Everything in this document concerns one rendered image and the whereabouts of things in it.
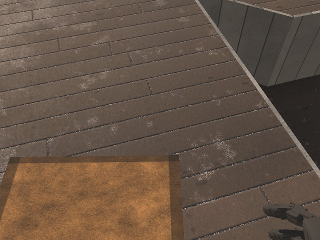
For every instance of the robot right hand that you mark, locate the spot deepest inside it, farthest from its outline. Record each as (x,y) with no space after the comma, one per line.
(297,215)

